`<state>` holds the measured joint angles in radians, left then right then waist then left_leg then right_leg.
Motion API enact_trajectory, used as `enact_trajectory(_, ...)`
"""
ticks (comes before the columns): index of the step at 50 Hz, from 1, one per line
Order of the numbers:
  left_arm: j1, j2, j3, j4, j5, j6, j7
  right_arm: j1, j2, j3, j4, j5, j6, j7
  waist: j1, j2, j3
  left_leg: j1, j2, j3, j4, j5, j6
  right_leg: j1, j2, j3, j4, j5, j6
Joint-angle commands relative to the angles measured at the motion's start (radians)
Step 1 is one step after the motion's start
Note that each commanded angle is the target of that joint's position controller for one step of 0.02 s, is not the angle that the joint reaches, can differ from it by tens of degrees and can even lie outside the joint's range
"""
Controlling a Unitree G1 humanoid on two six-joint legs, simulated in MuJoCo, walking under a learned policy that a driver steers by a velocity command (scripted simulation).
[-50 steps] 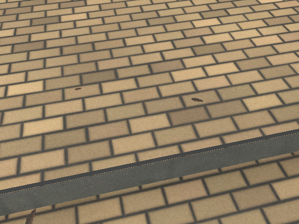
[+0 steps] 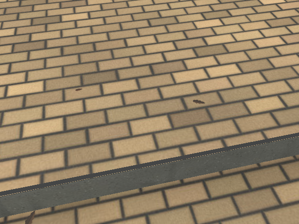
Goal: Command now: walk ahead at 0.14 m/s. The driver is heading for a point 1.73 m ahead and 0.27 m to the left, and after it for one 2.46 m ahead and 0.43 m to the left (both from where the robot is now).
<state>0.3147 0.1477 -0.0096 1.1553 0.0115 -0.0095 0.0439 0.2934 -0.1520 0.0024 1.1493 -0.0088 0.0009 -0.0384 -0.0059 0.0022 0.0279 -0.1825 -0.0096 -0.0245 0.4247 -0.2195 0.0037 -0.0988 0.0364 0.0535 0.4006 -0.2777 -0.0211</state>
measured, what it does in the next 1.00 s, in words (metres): walks ahead: right foot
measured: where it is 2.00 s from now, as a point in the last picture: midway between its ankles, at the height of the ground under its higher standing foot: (131, 119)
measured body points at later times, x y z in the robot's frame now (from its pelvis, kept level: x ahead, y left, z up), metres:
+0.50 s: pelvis +0.16 +0.05 +0.00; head +0.19 +0.06 +0.45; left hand +0.27 +0.28 -0.15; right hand +0.05 -0.17 -0.14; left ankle +0.04 +0.11 -0.74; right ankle +0.24 -0.08 -0.69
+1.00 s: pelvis +0.41 +0.02 +0.00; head +0.43 +0.02 +0.45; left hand +0.36 +0.25 -0.15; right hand +0.52 -0.20 -0.14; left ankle +0.48 +0.16 -0.67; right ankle +0.38 -0.02 -0.74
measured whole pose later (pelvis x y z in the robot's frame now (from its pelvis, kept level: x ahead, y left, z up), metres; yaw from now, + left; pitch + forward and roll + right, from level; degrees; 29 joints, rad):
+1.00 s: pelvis +0.41 +0.02 +0.00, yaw +1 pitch +0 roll -1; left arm 0.43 0.16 0.03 1.08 0.02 -0.10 0.01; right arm 0.15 -0.17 -0.03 0.98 -0.04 -0.04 0.01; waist 0.03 0.03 0.02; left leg -0.62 0.10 0.04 1.03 -0.20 0.03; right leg -0.06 0.10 -0.10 0.26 -0.20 -0.12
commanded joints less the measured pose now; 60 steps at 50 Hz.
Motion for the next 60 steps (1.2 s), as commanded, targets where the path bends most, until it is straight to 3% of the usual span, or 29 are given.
enact_trajectory(1,0.086,0.116,0.029,-0.013,0.003,0.006,-0.001,0.048,-0.092,-0.022,-0.027,-0.007,0.003,0.003,0.010,-0.041,0.078,-0.054,0.014,-0.033,0.002,-0.289,0.059,-0.126,-0.073,0.104,-0.095,-0.316,-0.080)
enact_trajectory(4,0.177,0.148,0.048,-0.009,0.002,0.008,-0.004,-0.017,-0.044,-0.015,-0.083,-0.021,-0.009,0.020,0.056,-0.139,0.175,-0.264,-0.032,0.035,0.192,-0.312,0.061,-0.097,-0.202,0.321,-0.208,-0.576,-0.170)
enact_trajectory(6,0.185,0.165,0.063,-0.011,0.005,-0.002,-0.007,-0.061,-0.048,-0.017,-0.124,-0.030,-0.036,0.030,0.061,-0.153,0.203,-0.318,0.012,0.067,0.293,-0.205,0.061,-0.087,-0.300,0.425,-0.260,-0.515,-0.222)
enact_trajectory(8,0.148,0.178,0.072,-0.028,0.007,-0.016,-0.011,-0.045,-0.062,-0.025,-0.148,-0.022,-0.060,0.042,0.027,-0.142,0.192,-0.273,0.031,0.066,0.234,-0.221,0.072,-0.098,-0.295,0.386,-0.229,-0.402,-0.218)
enact_trajectory(10,0.063,0.158,0.071,-0.057,-0.004,-0.027,-0.015,0.112,-0.049,-0.033,-0.102,-0.003,-0.078,0.046,-0.061,-0.105,0.161,0.029,-0.014,0.096,0.042,-0.134,0.080,-0.246,-0.207,0.252,-0.126,-0.274,-0.163)
enact_trajectory(11,0.013,0.128,0.064,-0.082,-0.002,-0.039,-0.018,0.236,-0.075,-0.047,-0.060,-0.003,-0.085,0.039,-0.112,-0.029,0.130,0.232,0.019,0.014,-0.030,-0.124,0.085,-0.374,-0.139,0.159,0.009,-0.193,-0.127)
enact_trajectory(12,-0.037,0.055,0.043,-0.128,-0.010,-0.054,-0.029,0.375,-0.186,-0.079,-0.035,-0.011,-0.089,0.030,-0.168,0.233,0.081,0.371,0.235,-0.360,-0.224,-0.369,0.143,-0.539,0.008,-0.038,0.346,-0.154,-0.069)
enact_trajectory(13,-0.045,0.104,0.055,-0.156,0.020,-0.062,-0.038,0.449,-0.224,-0.092,-0.001,-0.004,-0.076,0.034,-0.149,0.268,0.084,0.366,0.378,-0.605,-0.289,-0.395,0.196,-0.639,0.016,-0.069,0.570,-0.260,-0.067)
enact_trajectory(14,-0.048,0.114,0.059,-0.150,0.034,-0.063,-0.047,0.332,-0.163,-0.076,-0.034,-0.010,-0.071,0.034,-0.078,0.106,0.146,0.270,0.365,-0.534,-0.281,-0.381,0.191,-0.648,-0.055,-0.029,0.681,-0.185,-0.079)
enact_trajectory(16,-0.036,0.066,0.050,-0.141,0.018,-0.074,-0.064,0.187,-0.131,-0.063,-0.088,-0.012,-0.083,0.036,-0.017,0.034,0.153,0.170,0.292,-0.361,-0.308,-0.200,0.175,-0.597,-0.107,-0.023,0.693,-0.021,-0.070)
enact_trajectory(21,-0.099,0.081,0.061,-0.171,0.022,-0.051,-0.074,0.266,-0.091,-0.036,-0.047,-0.004,-0.111,0.029,-0.002,0.073,0.079,0.248,0.198,-0.095,-0.254,0.442,0.150,-0.614,-0.090,-0.113,0.636,0.084,-0.036)
enact_trajectory(27,-0.347,0.058,0.037,-0.272,0.003,-0.049,-0.067,0.271,-0.108,-0.024,-0.041,-0.007,-0.120,0.019,-0.027,0.114,0.113,0.159,0.160,0.001,-0.247,0.702,0.137,-0.450,-0.020,-0.208,0.247,0.172,-0.043)
enact_trajectory(29,-0.298,0.094,0.046,-0.268,0.004,-0.052,-0.055,0.247,-0.139,-0.028,-0.044,-0.005,-0.127,0.014,0.011,0.128,0.067,0.180,0.182,0.007,-0.164,0.929,0.128,-0.325,0.017,-0.217,0.197,0.167,-0.081)
enact_trajectory(31,-0.116,0.139,0.069,-0.216,0.002,-0.066,-0.042,0.204,-0.154,-0.031,-0.052,-0.006,-0.126,0.009,0.093,0.125,-0.038,0.227,0.189,0.008,0.049,1.057,0.122,-0.157,0.048,-0.194,0.146,0.169,-0.123)
enact_trajectory(32,0.020,0.150,0.080,-0.171,0.010,-0.075,-0.035,0.176,-0.155,-0.030,-0.057,0.000,-0.121,0.010,0.158,0.105,-0.098,0.188,0.171,0.022,0.223,0.975,0.114,-0.007,0.029,-0.178,0.065,0.229,-0.143)
enact_trajectory(33,0.148,0.209,0.098,-0.143,0.031,-0.080,-0.026,0.180,-0.127,-0.021,-0.072,0.005,-0.120,0.014,0.196,0.046,-0.182,0.035,0.136,0.037,0.463,0.669,0.110,0.191,-0.123,-0.025,0.057,0.153,-0.178)
enact_trajectory(34,0.180,0.298,0.117,-0.147,0.054,-0.077,-0.032,0.304,0.004,0.000,-0.090,0.027,-0.111,0.021,0.108,-0.197,-0.270,-0.287,-0.047,0.095,0.883,-0.227,0.077,0.405,-0.440,0.458,0.005,0.229,-0.328)
enact_trajectory(35,0.113,0.273,0.121,-0.146,0.005,-0.064,-0.047,0.286,-0.099,-0.029,-0.074,0.006,-0.097,0.020,0.094,-0.080,-0.270,-0.362,-0.036,-0.019,0.982,-0.246,0.096,0.320,-0.426,0.595,-0.123,0.014,-0.350)
enact_trajectory(36,-0.024,0.209,0.101,-0.177,-0.010,-0.063,-0.053,0.186,-0.111,-0.033,-0.107,-0.011,-0.095,0.026,0.048,-0.047,-0.098,-0.407,0.026,-0.023,0.940,-0.141,0.103,0.157,-0.392,0.459,-0.182,-0.135,-0.311)
enact_trajectory(37,-0.080,0.144,0.084,-0.186,-0.009,-0.072,-0.058,0.123,-0.106,-0.035,-0.120,-0.021,-0.097,0.029,0.035,-0.005,-0.010,-0.390,0.050,-0.017,0.889,-0.089,0.099,0.030,-0.347,0.371,-0.236,-0.080,-0.281)
enact_trajectory(39,-0.065,0.090,0.064,-0.163,-0.002,-0.091,-0.048,0.114,-0.080,-0.036,-0.123,-0.033,-0.081,0.037,-0.015,0.000,0.027,-0.302,0.086,-0.021,0.802,-0.058,0.081,-0.090,-0.272,0.209,-0.260,0.154,-0.230)
enact_trajectory(42,0.010,0.111,0.060,-0.129,0.001,-0.113,-0.043,0.107,-0.054,-0.039,-0.130,-0.037,-0.062,0.048,-0.040,-0.017,0.004,-0.284,0.087,0.010,0.720,-0.042,0.061,-0.095,-0.233,0.077,-0.244,0.417,-0.211)
enact_trajectory(49,0.162,0.111,0.048,-0.099,0.009,-0.093,-0.033,-0.081,-0.048,-0.031,-0.185,-0.031,-0.039,0.046,0.008,-0.090,-0.006,-0.429,0.093,0.106,0.666,0.026,0.024,-0.011,-0.214,0.025,-0.227,0.392,-0.206)
enact_trajectory(50,0.185,0.111,0.047,-0.096,0.010,-0.093,-0.030,-0.134,-0.058,-0.034,-0.203,-0.032,-0.039,0.045,0.021,-0.070,0.018,-0.501,0.103,0.103,0.685,0.020,0.024,0.026,-0.231,0.058,-0.240,0.332,-0.223)
enact_trajectory(51,0.270,0.124,0.051,-0.065,0.017,-0.094,-0.028,-0.145,-0.050,-0.043,-0.207,-0.040,-0.036,0.035,0.043,-0.115,0.028,-0.708,0.089,0.125,0.975,-0.094,0.040,0.172,-0.292,0.171,-0.208,0.342,-0.281)
enact_trajectory(53,0.357,0.166,0.064,-0.046,0.021,-0.095,-0.025,-0.282,-0.055,-0.053,-0.277,-0.032,-0.039,0.021,0.077,-0.051,0.073,-1.169,0.103,0.051,1.458,-0.284,0.050,0.374,-0.403,0.284,-0.221,0.151,-0.374)
enact_trajectory(56,0.370,0.126,0.050,-0.041,0.051,-0.104,-0.014,-0.427,-0.013,-0.030,-0.385,-0.020,-0.044,0.022,0.088,0.001,0.139,-1.427,0.101,0.027,1.668,-0.423,0.073,0.395,-0.376,0.229,-0.204,0.100,-0.300)
enact_trajectory(58,0.391,0.124,0.040,-0.019,0.051,-0.109,-0.014,-0.528,0.049,0.007,-0.476,-0.009,-0.042,0.012,0.103,-0.049,0.152,-1.573,0.076,0.032,1.843,-0.530,0.119,0.372,-0.392,0.203,-0.207,0.109,-0.253)
enact_trajectory(60,0.361,0.131,0.027,-0.006,0.034,-0.116,-0.022,-0.624,0.066,0.042,-0.574,0.002,-0.047,0.010,0.077,-0.025,0.202,-1.568,0.092,0.072,1.702,-0.576,0.140,0.254,-0.364,0.096,-0.279,0.076,-0.182)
